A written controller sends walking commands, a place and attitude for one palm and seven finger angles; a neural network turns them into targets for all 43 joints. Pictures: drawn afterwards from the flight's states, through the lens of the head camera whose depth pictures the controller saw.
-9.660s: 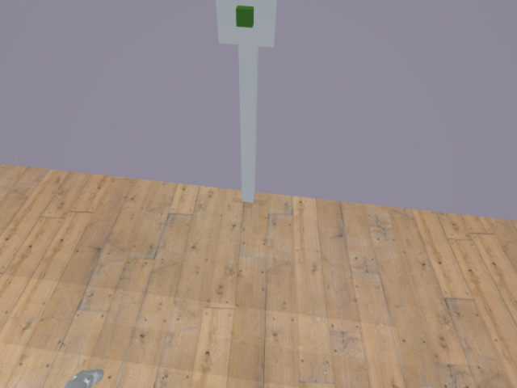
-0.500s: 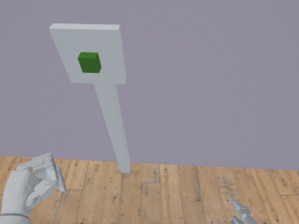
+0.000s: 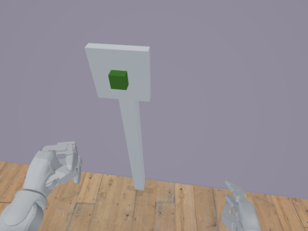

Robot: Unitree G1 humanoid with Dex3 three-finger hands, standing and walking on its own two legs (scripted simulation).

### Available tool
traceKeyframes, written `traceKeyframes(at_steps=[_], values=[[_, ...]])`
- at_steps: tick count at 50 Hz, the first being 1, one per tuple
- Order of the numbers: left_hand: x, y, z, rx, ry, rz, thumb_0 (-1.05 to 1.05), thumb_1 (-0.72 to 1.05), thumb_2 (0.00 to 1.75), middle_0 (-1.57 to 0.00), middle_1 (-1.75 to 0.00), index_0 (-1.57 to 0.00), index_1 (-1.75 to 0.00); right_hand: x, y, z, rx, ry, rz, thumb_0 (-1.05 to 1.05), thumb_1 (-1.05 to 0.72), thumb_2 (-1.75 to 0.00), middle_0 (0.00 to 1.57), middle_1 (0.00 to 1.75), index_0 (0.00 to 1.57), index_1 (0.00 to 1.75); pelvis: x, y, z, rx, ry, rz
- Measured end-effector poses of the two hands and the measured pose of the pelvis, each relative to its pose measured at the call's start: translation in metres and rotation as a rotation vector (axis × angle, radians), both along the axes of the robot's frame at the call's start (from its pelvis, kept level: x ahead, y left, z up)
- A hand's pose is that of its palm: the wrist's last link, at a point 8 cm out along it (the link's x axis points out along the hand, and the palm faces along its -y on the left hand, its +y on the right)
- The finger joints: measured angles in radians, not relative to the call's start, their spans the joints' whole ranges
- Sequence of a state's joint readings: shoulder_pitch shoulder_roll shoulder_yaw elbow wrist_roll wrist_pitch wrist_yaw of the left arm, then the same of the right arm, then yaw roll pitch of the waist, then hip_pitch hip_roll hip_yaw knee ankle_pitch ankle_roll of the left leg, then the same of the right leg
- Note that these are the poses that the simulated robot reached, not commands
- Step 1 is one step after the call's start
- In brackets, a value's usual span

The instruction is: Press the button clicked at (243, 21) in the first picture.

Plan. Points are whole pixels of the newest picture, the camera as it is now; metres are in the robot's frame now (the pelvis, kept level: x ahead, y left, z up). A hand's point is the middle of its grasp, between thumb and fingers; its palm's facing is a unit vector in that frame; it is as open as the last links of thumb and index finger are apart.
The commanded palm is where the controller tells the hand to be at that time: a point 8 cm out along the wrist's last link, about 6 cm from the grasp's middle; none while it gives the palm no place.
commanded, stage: raise the hand and make a fist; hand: left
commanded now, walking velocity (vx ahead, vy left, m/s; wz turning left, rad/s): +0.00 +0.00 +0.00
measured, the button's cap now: (119, 79) +0.50 +0.16 +0.15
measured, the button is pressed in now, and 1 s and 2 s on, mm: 0 0 0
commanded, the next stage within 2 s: aim a knuckle at the button in 0.58 s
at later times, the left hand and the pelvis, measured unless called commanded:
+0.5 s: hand (71, 157) +0.23 +0.20 +0.14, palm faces +0.03 -1.00 -0.07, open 3.1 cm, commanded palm +0.19 +0.25 +0.15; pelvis -0.01 -0.01 +0.01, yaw +0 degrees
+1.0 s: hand (92, 141) +0.28 +0.18 +0.13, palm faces -0.03 -1.00 -0.05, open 3.1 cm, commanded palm +0.25 +0.23 +0.14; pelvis -0.01 -0.03 +0.01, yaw +0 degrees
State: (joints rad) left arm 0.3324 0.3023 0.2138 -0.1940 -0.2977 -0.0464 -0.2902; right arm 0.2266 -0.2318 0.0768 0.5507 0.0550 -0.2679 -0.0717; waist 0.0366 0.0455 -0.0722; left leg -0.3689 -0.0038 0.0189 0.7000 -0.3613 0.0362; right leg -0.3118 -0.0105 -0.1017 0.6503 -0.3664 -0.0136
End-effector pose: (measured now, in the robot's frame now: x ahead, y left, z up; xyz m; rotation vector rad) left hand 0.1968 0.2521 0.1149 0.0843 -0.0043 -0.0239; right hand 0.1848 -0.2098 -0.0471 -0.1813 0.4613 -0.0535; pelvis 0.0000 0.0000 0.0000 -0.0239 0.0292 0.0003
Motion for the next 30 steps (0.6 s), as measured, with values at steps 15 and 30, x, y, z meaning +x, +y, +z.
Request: traceKeyframes(at_steps=[15,30], values=[[0.022,0.009,0.032,-0.012,-0.019,-0.001,0.02,0.9,0.9,-1.3,-1.5,-1.3,-1.5,-0.014,-0.018,-0.002,-0.019,0.058,-0.037,0.01,-0.9,-0.9,0.2,0.3,0.21,0.3,0.0,-0.004,0.009,0.008,-0.035,-0.002],[0.004,-0.005,0.03,-0.008,-0.044,0.042,0.02,0.9,0.9,-1.3,-1.5,-1.3,-1.5,-0.025,-0.034,-0.001,-0.023,0.051,-0.043,0.01,-0.9,-0.9,0.2,0.3,0.21,0.3,-0.011,-0.018,0.01,0.013,-0.059,-0.001]])
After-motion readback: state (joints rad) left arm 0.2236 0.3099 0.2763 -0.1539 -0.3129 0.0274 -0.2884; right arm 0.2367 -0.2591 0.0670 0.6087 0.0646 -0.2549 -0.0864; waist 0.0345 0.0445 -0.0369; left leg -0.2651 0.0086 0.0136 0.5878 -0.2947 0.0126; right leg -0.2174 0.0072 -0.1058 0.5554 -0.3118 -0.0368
